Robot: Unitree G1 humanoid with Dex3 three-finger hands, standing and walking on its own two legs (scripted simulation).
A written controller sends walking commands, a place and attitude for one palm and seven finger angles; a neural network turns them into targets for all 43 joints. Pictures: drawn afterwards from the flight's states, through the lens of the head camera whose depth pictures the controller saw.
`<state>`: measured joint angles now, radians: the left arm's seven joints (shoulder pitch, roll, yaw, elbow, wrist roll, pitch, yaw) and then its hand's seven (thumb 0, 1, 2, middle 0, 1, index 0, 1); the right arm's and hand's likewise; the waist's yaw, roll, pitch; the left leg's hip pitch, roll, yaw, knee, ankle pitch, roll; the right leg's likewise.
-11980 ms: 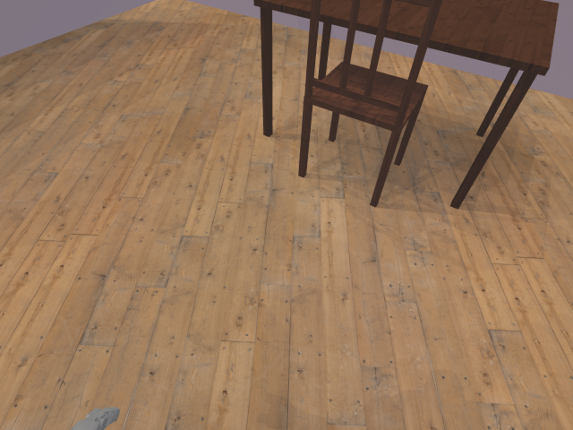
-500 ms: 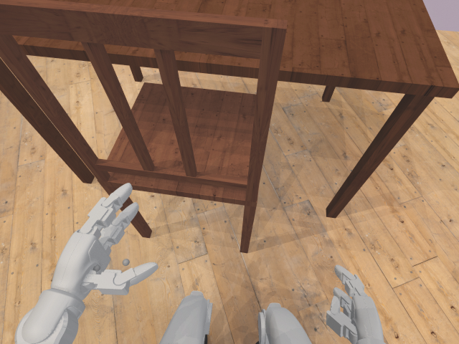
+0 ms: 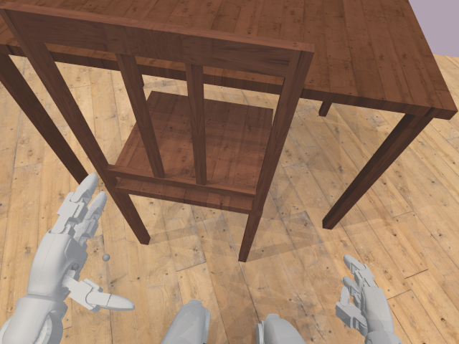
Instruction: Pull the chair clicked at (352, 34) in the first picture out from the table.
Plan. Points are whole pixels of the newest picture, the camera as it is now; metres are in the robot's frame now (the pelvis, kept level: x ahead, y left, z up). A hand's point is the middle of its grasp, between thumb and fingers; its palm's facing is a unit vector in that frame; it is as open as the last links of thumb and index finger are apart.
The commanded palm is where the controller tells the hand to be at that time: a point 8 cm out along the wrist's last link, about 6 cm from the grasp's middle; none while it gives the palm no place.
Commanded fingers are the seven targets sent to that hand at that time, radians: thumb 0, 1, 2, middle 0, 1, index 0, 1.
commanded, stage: raise the hand toward the chair's back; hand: left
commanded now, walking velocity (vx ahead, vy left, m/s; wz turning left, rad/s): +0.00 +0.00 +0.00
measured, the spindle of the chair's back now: (146, 128) +0.49 +0.21 +0.05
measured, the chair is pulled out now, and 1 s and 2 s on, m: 0.00 0.00 0.00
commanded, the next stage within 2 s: aim the fingers beside a spindle in 0.82 s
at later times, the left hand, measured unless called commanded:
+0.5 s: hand (112, 242) +0.25 +0.20 +0.06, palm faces -0.10 -0.99 -0.04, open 16.9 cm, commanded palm +0.23 +0.25 +0.07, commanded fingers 0.00 -0.50 0.30 -0.06 -0.08 -0.06 -0.08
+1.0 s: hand (117, 244) +0.25 +0.19 +0.06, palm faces -0.06 -1.00 -0.06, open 16.9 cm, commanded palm +0.23 +0.24 +0.06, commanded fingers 0.00 -0.50 0.30 -0.06 -0.08 -0.06 -0.08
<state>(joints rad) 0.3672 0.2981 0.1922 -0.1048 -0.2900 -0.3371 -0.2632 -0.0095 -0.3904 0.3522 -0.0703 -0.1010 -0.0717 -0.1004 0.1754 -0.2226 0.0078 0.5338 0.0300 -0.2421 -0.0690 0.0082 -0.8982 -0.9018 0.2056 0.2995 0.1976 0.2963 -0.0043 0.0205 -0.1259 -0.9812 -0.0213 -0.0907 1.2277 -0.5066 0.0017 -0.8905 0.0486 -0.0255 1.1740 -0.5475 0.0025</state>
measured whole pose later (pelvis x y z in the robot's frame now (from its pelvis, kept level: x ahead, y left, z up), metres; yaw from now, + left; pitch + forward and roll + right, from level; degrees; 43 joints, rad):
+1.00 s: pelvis +0.01 -0.02 +0.01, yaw +0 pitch +15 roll -2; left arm 0.26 0.31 0.24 0.02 -0.32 -0.30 -0.36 -0.02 -0.50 0.30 -0.06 -0.08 -0.06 -0.08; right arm 0.20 -0.25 0.02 0.57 0.04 -0.25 -0.08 0.01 -0.90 -0.90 0.21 0.30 0.20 0.30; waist 0.00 0.03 -0.12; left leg -0.95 -0.01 -0.10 1.19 -0.50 -0.02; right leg -0.87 0.06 -0.03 1.16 -0.55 -0.02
